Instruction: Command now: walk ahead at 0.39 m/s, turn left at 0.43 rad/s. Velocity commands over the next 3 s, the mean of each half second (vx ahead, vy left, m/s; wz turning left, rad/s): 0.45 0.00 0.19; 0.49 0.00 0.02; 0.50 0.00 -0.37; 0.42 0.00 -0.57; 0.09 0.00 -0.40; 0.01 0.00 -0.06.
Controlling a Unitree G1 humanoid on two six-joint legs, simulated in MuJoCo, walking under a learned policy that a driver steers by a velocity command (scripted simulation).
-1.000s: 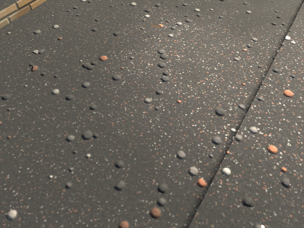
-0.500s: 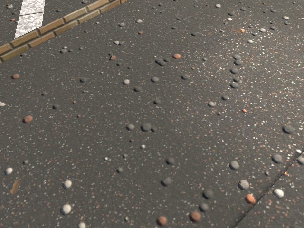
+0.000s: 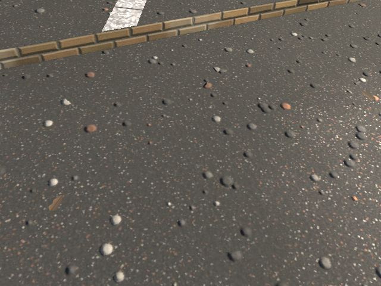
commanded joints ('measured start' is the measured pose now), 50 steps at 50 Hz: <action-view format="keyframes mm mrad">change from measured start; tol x32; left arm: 1 -143 56 5 -89 10 -28 -10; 13 397 170 27 79 -5 -117 18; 50 -124 -43 -41 87 -8 -95 15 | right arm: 1 17 -161 -41 -43 -12 -33 -10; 29 -503 -45 16 -16 -59 -67 40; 35 144 -153 -30 190 -47 -89 20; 50 -30 -79 -14 278 -15 -85 -15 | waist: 1 -26 186 86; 12 182 -239 -82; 50 44 99 77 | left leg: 1 4 244 -199 -77 163 159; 10 -150 197 -98 426 819 86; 13 -734 -69 -73 1170 -308 14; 24 -261 63 201 366 723 -18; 30 -382 125 192 79 655 -38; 35 660 499 -122 424 1297 150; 38 186 444 -212 54 257 215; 43 -307 264 45 -52 613 146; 50 2 272 100 36 682 78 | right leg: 1 -99 -5 -7 1 73 -14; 10 464 113 -104 -190 -184 -128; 13 764 -344 763 -637 -315 -273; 19 498 -180 247 -592 122 -287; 23 296 -1 70 -620 -217 -202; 31 551 -5 49 -53 24 -208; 35 -276 116 116 875 -605 -197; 50 168 28 -98 -258 22 -159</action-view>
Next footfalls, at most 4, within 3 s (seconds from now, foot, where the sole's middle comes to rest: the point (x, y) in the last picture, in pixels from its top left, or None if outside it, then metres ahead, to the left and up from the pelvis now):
0.22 right None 0.18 -0.13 -0.79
0.66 left None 0.50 0.05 -0.92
1.06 right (200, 235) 0.80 -0.11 -0.92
1.60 left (164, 178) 1.09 0.04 -0.92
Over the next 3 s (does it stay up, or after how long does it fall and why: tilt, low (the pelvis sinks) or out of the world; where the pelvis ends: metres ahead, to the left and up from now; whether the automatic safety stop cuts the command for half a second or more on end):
stays up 1.20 -0.12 -0.13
